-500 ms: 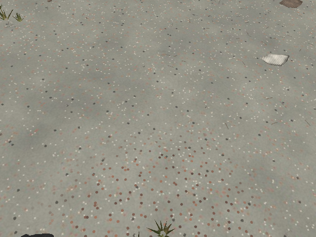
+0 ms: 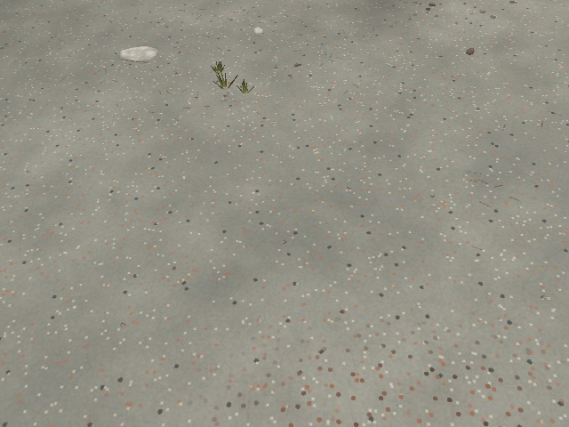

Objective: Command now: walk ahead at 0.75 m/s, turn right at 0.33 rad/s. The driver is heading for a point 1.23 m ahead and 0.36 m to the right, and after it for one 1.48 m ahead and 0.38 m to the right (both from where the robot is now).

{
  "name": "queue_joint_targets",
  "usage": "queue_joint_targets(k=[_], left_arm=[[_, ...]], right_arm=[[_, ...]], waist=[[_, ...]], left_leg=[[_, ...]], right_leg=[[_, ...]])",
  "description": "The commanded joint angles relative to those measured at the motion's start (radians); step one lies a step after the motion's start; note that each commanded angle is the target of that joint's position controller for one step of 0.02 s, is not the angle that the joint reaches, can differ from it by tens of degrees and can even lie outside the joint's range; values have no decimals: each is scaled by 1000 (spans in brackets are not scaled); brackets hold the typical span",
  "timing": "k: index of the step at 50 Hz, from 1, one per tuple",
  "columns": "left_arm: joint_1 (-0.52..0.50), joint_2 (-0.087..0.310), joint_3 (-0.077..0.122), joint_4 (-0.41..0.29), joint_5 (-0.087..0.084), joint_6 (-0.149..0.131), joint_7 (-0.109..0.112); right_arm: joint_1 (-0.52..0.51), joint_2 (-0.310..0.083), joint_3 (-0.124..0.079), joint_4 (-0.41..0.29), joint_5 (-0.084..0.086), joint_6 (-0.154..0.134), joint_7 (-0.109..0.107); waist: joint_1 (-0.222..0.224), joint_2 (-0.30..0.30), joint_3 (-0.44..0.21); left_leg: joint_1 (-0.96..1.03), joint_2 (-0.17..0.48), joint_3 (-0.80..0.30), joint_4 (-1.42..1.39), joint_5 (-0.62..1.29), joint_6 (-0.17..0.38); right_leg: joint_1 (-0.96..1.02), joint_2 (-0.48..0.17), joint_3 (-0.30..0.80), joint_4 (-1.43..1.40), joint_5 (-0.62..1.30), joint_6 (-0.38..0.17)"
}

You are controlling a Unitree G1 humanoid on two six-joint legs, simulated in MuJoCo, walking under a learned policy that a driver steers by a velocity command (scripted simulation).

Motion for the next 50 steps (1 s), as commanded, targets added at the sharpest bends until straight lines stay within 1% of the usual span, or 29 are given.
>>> queue_joint_targets(k=[1, 5, 9, 11, 12, 13, 14, 15, 16, 17, 19, 20, 22, 25, 28, 30, 31, 33, 34, 35, 36, 37, 38, 39, 41, 42, 45, 47, 50], left_arm=[[-5, 186, 39, -57, -17, -9, 8], [58, 167, 42, -10, -20, -3, 24], [85, 178, 55, 12, -19, 7, 25], [25, 197, 61, 4, -24, 0, 23], [-2, 198, 63, -2, -31, -11, 19], [-40, 172, 55, -20, -43, -27, 13], [-25, 47, 20, -81, -75, -36, 19], [-38, 79, 12, -83, -58, -16, 30], [-97, 109, 19, -76, -30, -1, 26], [-128, 101, 17, -73, -14, 5, 10], [-159, 81, 13, -76, 6, 27, -20], [-185, 68, 6, -93, 5, 39, -31], [-257, 55, -4, -129, 3, 52, -45], [-361, 57, -21, -194, 1, 53, -61], [-482, 56, -44, -239, 1, 52, -80], [-488, 56, -51, -239, -5, 51, -78], [-435, 75, -46, -222, -7, 52, -70], [-138, 150, -13, -143, -10, 48, -45], [98, 209, 20, -68, -6, 44, -23], [80, 269, 60, -47, -34, 59, 6], [-43, 384, 68, -111, 14, 69, 10], [16, 323, 64, -127, 7, 78, 28], [-20, 279, 53, -95, 5, 65, 42], [-60, 226, 36, -80, 5, 42, 47], [-123, 163, 8, -75, 7, -5, 51], [-115, 142, -1, -58, 2, -23, 46], [-52, 130, -3, -10, -7, -60, 21], [-39, 113, -11, -1, -15, -74, 11], [-2, 107, -24, 20, -25, -94, 22]], right_arm=[[-127, -131, -37, -109, -23, -40, 19], [-195, -62, -7, -112, 7, -30, 35], [-267, -59, -3, -125, 26, -40, 25], [-146, -86, -17, -90, 35, -51, 1], [1, -136, -38, -44, 24, -59, -20], [197, -222, -69, -9, 5, -65, -44], [331, -329, -93, 10, -24, -61, -54], [236, -286, -86, 12, -23, -52, -55], [167, -183, -60, 0, -18, -50, -51], [154, -135, -46, 15, -13, -53, -45], [178, -98, -32, 57, -4, -63, -42], [197, -93, -31, 80, 6, -72, -37], [235, -72, -26, 118, 19, -88, -26], [212, -74, -24, 151, 19, -106, -24], [220, -99, -27, 189, 19, -110, -31], [263, -153, -35, 211, 20, -109, -37], [277, -190, -43, 214, 20, -102, -43], [221, -266, -63, 196, 14, -70, -53], [172, -263, -61, 171, 11, -59, -48], [159, -198, -54, 171, 8, -60, -31], [283, -112, -19, 58, 28, -78, -22], [170, -173, -22, 47, 28, -98, -23], [170, -161, -15, 57, 43, -100, -26], [163, -144, -7, 72, 33, -92, -27], [232, -109, 6, 129, 10, -45, -12], [252, -99, 5, 147, 12, -24, 0], [83, -73, 6, 116, 41, -9, 16], [19, -50, 11, 102, 53, -20, 22], [-78, -32, 20, 90, 53, -38, 40]], waist=[[-20, -158, 147], [13, -203, 142], [35, -222, 136], [-48, -210, 94], [-124, -157, 18], [-237, -49, -100], [-265, 248, -265], [-194, 211, -177], [-175, 72, -51], [-162, 6, 22], [-137, 44, 107], [-131, 74, 133], [-123, 58, 163], [-80, 43, 205], [-83, -11, 262], [-72, -9, 219], [-36, 20, 168], [130, 73, -5], [226, 47, -108], [175, -155, -95], [-7, -308, -230], [82, -97, -290], [24, -44, -104], [-35, 33, 12], [-117, 45, 88], [-137, 30, 103], [-88, -35, 224], [-71, -59, 236], [-39, -58, 209]], left_leg=[[-303, 68, 9, 17, 94, -55], [-164, 27, 71, -177, 135, -89], [6, -10, 86, -380, 112, -92], [288, -19, 79, -480, 152, -68], [526, -1, 63, -495, 158, -46], [785, 143, -55, -501, 25, -7], [993, 449, -506, -657, -472, 53], [818, 503, -685, -704, -558, 85], [700, 461, -557, -681, -458, 81], [613, 413, -404, -695, -291, 78], [527, 337, -212, -753, -116, 57], [514, 332, -156, -761, -33, 52], [521, 330, -57, -776, 139, 48], [459, 309, 121, -819, 365, 32], [376, 255, 292, -874, 574, 0], [416, 254, 345, -789, 1095, -18], [472, 267, 350, -689, 1333, -23], [457, 314, 326, -295, 1530, -12], [300, 306, 307, 20, 1362, -4], [24, 111, 299, 424, 318, -31], [-325, 39, 165, 757, -142, -65], [-377, 67, 21, 747, -8, -46], [-383, 120, 35, 665, 38, -36], [-317, 174, 34, 553, 63, -30], [-136, 213, 11, 445, 59, -31], [-102, 222, 0, 387, 56, -35], [-192, 198, 9, 182, 213, -15], [-187, 162, 53, 12, 370, 12], [-116, 105, 180, -190, 564, 52]], right_leg=[[125, -253, 492, -366, -285, -147], [94, -168, 372, -357, -93, -154], [68, -172, 391, -312, -25, -160], [-37, -168, 384, -232, 166, -130], [-123, -118, 334, -72, 322, -101], [-270, -47, 238, 212, 295, -68], [-506, 66, 98, 533, -157, -37], [-586, -16, 53, 704, -124, -46], [-606, -70, 35, 754, -40, -52], [-595, -106, 20, 741, 13, -45], [-600, -148, 1, 727, 44, -33], [-621, -161, -4, 728, 59, -30], [-689, -170, -11, 754, 104, -29], [-687, -171, -40, 672, 207, -26], [-517, -135, -185, 413, 287, -60], [-338, -47, -281, 316, 285, -105], [-268, -4, -301, 305, 250, -123], [55, 52, -256, 293, 143, -167], [363, 58, -178, 208, 130, -204], [561, -28, 3, 115, 66, -216], [775, -333, 568, -9, 90, -385], [736, -343, 660, -163, -57, -383], [542, -355, 584, -235, -63, -332], [341, -322, 485, -251, -1, -284], [59, -261, 307, -290, 121, -236], [2, -240, 234, -318, 124, -216], [-38, -170, 32, -407, 316, -117], [-7, -118, -105, -415, 540, -49], [94, -126, -198, -465, 799, -2]])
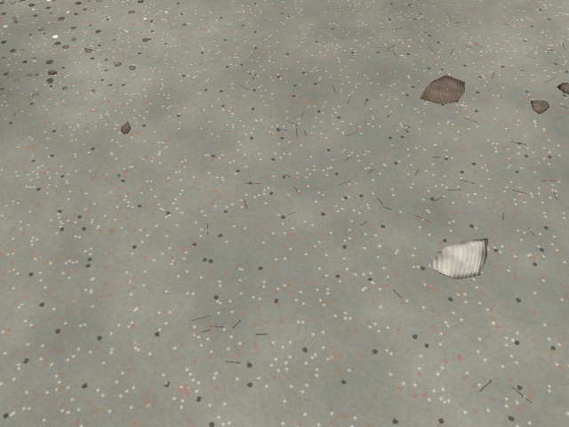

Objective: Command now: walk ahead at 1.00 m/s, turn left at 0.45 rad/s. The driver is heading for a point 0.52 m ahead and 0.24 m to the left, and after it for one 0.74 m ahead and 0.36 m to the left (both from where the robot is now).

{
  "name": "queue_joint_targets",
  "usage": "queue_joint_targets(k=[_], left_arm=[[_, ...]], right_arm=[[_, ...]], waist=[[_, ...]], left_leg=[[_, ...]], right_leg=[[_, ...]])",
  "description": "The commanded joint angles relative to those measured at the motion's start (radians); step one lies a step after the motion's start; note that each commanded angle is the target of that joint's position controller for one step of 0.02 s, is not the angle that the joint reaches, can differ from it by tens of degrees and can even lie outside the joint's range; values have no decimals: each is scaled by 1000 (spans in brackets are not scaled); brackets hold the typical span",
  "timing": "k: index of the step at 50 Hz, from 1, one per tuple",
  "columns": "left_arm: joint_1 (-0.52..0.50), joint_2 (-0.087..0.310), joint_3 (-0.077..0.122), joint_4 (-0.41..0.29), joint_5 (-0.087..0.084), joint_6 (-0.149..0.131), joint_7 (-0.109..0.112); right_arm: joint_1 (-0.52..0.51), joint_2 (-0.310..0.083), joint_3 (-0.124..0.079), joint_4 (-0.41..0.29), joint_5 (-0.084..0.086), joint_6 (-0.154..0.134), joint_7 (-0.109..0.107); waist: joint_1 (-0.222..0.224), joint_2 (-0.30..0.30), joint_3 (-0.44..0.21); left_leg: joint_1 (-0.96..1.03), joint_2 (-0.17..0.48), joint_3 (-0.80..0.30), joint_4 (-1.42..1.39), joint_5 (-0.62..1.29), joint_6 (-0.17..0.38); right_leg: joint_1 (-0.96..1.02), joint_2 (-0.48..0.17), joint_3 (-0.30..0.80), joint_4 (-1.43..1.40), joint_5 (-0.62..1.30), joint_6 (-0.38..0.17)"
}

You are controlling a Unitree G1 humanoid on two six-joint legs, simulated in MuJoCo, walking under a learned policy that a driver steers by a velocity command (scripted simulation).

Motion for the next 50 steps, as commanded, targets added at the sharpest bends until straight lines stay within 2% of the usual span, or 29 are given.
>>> queue_joint_targets(k=[1, 4, 6, 7, 8, 9, 10, 11, 12, 14, 17, 19, 22, 24, 25, 26, 27, 28, 29, 30, 31, 32, 35, 41, 45, 47, 48, 49, 50], left_arm=[[-15, 103, 11, -40, -6, -39, 13], [-40, 172, 25, -42, 7, -23, 56], [-110, 216, 41, -66, 32, 19, 80], [-198, 241, 51, -90, 39, 36, 83], [-263, 172, 36, -96, 41, 34, 63], [-170, 10, -8, -191, 16, 13, 40], [-176, 52, -27, -234, 20, -15, 35], [-223, 99, -28, -238, 30, -33, 26], [-225, 109, -27, -229, 37, -32, 22], [-231, 93, -41, -242, 68, 13, 18], [-351, 79, -59, -306, 56, 47, 4], [-455, 47, -73, -342, 30, 45, -5], [-488, 39, -72, -351, 18, 30, 5], [-440, 71, -58, -344, 27, 16, 25], [-364, 109, -42, -326, 25, 9, 37], [-275, 162, 11, -336, -40, -24, 52], [-46, 196, 20, -270, -40, -18, 58], [24, 226, 19, -268, 4, -6, 54], [-9, 256, 43, -253, 8, 12, 43], [-132, 168, 37, -307, 10, 30, 57], [-207, 90, 19, -308, 6, 43, 64], [-248, 72, 12, -306, 6, 50, 63], [-335, 80, 30, -252, -9, 41, 57], [-412, 168, 73, -201, -36, 46, 57], [-390, 202, 93, -180, -63, 59, 40], [-367, 178, 91, -170, -68, 75, 34], [-299, 136, 78, -183, -34, 77, 28], [-255, 108, 56, -234, -8, 75, 24], [-316, 178, 69, -211, -24, 74, 20]], right_arm=[[-100, -36, -3, -55, 8, -23, 19], [-12, -95, -18, -14, -4, -15, 20], [268, -182, -54, 68, -7, -1, 6], [497, -225, -81, 128, -10, 4, -6], [562, -245, -100, 161, 4, 11, -22], [404, -300, -109, 134, -22, 18, -30], [332, -271, -110, 81, -15, 20, -29], [293, -212, -102, 70, -14, 19, -36], [250, -169, -91, 76, -15, 16, -35], [212, -161, -80, 74, -12, -13, -46], [193, -194, -89, 59, -5, -48, -40], [210, -196, -98, 60, 5, -52, -35], [290, -218, -115, 86, 16, -35, -28], [310, -221, -121, 91, 12, -25, -41], [282, -239, -127, 81, 10, -26, -48], [216, -132, -98, 40, 73, -22, -61], [166, -84, -74, 4, 38, -19, -65], [277, 1, -48, -26, -6, -18, -67], [387, -99, -55, -74, 50, -21, -59], [298, -167, -72, -75, 61, -1, -67], [202, -190, -85, -93, 59, 21, -73], [170, -182, -91, -103, 46, 40, -78], [124, -84, -76, -169, 41, 70, -73], [52, -101, -81, -179, 26, 77, -27], [-12, -167, -116, -209, 27, 95, -4], [121, -213, -151, -174, 23, 87, -20], [168, -319, -179, -183, 23, 77, -44], [77, -388, -173, -246, -23, 65, -46], [59, -305, -152, -270, -17, 47, -32]], waist=[[3, -36, 67], [-71, -133, -39], [-228, -161, -160], [-357, -137, -210], [-371, 24, -161], [-140, 306, -180], [-152, 140, -274], [-124, -32, -153], [-62, -132, -46], [6, -137, 48], [-3, -68, 101], [-57, -23, 94], [-130, 3, 26], [-122, 31, -46], [-76, 52, -100], [38, 12, -202], [130, -24, -386], [64, -257, -510], [2, -436, -636], [19, -299, -518], [18, -203, -334], [-9, -116, -241], [-72, -147, -63], [-69, -114, -127], [-66, -106, -99], [-136, -36, -140], [-126, 213, -140], [-42, 362, -320], [-113, 144, -387]], left_leg=[[230, -81, 136, -166, 200, 46], [355, -181, 187, -224, 118, 77], [613, -249, 186, -196, -53, 113], [816, -207, 93, -247, -132, 176], [945, -150, 5, -270, -173, 218], [1185, 37, -475, -269, -172, 396], [1184, 133, -772, -520, -450, 451], [1016, 133, -762, -644, -611, 391], [826, 99, -682, -680, -577, 332], [572, 2, -542, -699, -450, 304], [335, -98, -383, -755, -281, 282], [327, -142, -335, -748, -162, 231], [507, -155, -308, -587, 325, 148], [616, -174, -334, -430, 474, 81], [632, -181, -355, -311, 509, 46], [531, -192, -423, -108, 285, -15], [442, -226, -316, 152, -194, -54], [216, -294, -239, 439, -801, -81], [101, -218, -227, 677, -696, -112], [59, -133, -172, 670, -591, -135], [24, -102, -105, 641, -521, -148], [49, -72, -81, 653, -498, -158], [139, 4, -56, 404, -485, -143], [353, -11, 18, -51, -122, -78], [430, -62, 89, -191, -176, -10], [635, -142, 115, -326, -104, 61], [830, 10, -174, -406, 429, 156], [1009, 263, -653, -454, 376, 420], [956, 267, -619, -517, 232, 385]], right_leg=[[-192, -237, -50, -140, 937, 117], [6, -298, -92, 33, 1427, 162], [-5, -329, -91, 421, 1617, 172], [-146, -322, -80, 791, 1498, 164], [-394, -156, -83, 1239, 599, 143], [-927, -38, 60, 1580, -197, 200], [-1021, -84, 223, 1543, -136, 170], [-1004, -150, 244, 1403, -29, 143], [-937, -196, 216, 1280, 18, 137], [-833, -246, 202, 1142, -4, 177], [-692, -278, 119, 814, 108, 221], [-603, -263, 94, 590, 299, 225], [-532, -163, 51, 405, 443, 200], [-437, -104, 81, 301, 416, 183], [-335, -92, 102, 265, 418, 176], [-82, -167, 221, 189, 557, 162], [177, -346, 292, 336, 656, 122], [400, -587, 537, 466, 1165, 49], [432, -749, 855, 354, 877, -114], [300, -648, 724, 288, 633, -97], [132, -579, 529, 261, 609, -57], [-15, -535, 440, 227, 646, -48], [-309, -480, 216, 100, 633, -31], [-296, -452, -36, 122, 633, -4], [-239, -466, -93, 247, 650, 45], [-293, -410, -146, 517, 668, 106], [-545, -304, -162, 826, 142, 186], [-829, -131, 0, 1157, -383, 237], [-830, -172, 173, 1185, -326, 218]])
